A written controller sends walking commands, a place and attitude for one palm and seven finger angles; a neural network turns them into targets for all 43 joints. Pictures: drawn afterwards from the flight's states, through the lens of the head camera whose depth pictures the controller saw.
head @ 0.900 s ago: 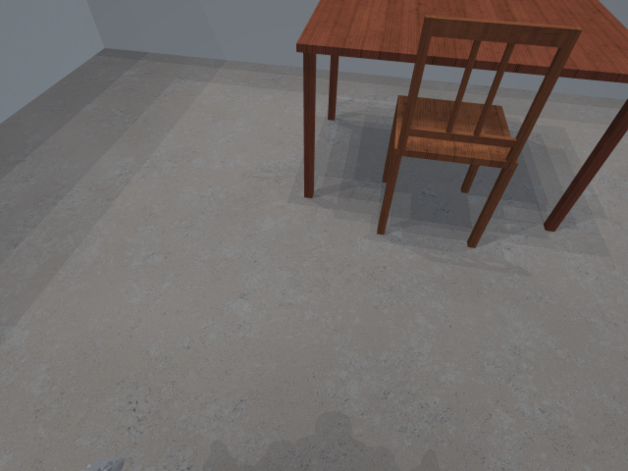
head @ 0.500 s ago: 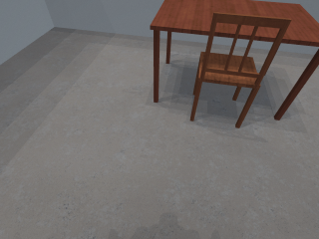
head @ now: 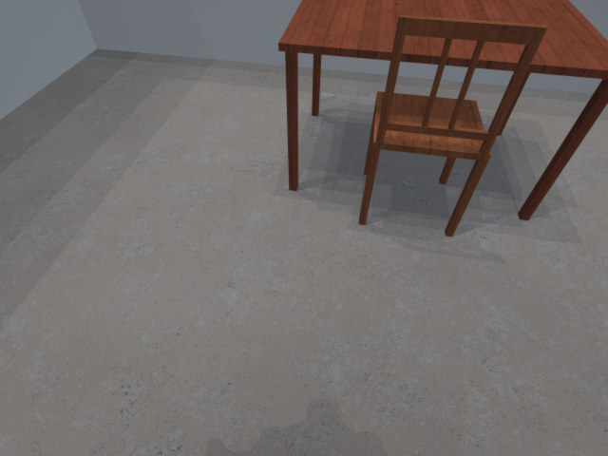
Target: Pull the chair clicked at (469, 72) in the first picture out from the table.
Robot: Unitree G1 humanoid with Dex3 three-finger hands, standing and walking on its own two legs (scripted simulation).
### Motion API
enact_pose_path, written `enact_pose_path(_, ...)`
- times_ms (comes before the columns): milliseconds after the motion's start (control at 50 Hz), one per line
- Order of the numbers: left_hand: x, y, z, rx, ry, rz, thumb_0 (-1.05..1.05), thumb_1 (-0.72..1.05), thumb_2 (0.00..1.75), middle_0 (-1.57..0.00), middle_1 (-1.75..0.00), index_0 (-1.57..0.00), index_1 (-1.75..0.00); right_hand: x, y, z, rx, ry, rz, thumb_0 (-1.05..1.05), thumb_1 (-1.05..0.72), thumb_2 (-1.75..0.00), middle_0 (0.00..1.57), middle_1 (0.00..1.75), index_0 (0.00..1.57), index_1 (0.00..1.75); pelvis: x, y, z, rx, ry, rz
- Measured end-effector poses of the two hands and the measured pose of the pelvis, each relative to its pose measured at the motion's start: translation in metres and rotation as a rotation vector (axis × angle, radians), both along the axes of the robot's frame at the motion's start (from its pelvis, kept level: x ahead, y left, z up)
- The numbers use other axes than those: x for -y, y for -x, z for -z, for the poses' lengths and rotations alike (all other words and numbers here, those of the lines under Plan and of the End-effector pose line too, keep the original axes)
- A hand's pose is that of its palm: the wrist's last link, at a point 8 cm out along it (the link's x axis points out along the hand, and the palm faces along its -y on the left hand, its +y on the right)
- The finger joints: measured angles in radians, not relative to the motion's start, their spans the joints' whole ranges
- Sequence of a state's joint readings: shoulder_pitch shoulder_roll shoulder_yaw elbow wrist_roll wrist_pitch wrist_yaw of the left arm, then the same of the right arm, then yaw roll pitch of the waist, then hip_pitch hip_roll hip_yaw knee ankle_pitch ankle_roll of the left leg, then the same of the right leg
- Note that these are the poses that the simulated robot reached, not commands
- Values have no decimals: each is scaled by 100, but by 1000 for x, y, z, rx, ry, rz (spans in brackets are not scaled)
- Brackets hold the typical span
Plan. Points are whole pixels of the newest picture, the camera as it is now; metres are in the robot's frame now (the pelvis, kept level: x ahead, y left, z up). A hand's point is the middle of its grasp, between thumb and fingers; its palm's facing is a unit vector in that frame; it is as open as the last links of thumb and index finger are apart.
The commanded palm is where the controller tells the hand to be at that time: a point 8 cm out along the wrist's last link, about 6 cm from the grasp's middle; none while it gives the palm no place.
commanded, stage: stand and wait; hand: left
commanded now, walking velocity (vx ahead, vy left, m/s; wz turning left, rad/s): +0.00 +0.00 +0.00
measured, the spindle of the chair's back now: (435, 85) +1.21 -0.36 -0.09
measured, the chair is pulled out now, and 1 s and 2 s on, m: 0.00 0.00 0.00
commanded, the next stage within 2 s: look at it before walking up in 0.04 s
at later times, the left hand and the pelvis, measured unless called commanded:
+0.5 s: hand out of the picture +0.09 +0.24 -0.15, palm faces -0.04 -0.94 -0.33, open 7.4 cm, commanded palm none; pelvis +0.01 +0.00 +0.00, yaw +0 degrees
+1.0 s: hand out of the picture +0.08 +0.22 -0.17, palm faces -0.10 -0.95 -0.31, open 7.4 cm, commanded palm none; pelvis +0.00 -0.01 -0.01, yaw -6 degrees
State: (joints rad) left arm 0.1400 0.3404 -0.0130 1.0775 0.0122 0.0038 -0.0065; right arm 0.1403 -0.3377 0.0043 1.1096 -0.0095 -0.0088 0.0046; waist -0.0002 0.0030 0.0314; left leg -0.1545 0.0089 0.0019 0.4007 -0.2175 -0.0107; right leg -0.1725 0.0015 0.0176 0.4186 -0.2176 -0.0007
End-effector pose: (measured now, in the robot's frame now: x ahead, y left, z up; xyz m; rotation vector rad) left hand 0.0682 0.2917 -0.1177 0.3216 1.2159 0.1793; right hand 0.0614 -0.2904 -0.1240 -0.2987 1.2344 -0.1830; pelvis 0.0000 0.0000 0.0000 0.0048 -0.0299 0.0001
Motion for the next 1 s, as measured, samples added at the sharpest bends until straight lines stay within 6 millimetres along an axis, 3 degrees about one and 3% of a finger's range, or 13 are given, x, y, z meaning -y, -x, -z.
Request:
enact_pose_path(700,3,-20,-2,11,-4,-3,1,90,89,-20,-30,-20,-30,4,-35,-5,44,6,-10,1,-90,-89,20,30,20,30,4,-17,-2,-2,0,5)
enact_pose_path(880,7,-18,0,-7,-7,5,1,90,89,-20,-30,-20,-30,4,-29,-3,59,6,24,1,-90,-89,20,30,20,30,6,-14,0,-4,-1,45)
enact_pose_path(1000,28,-11,15,-59,28,52,1,90,89,-20,-30,-20,-30,-7,-3,11,66,-34,105,1,-90,-89,20,30,20,29,8,-4,9,-13,-13,109)
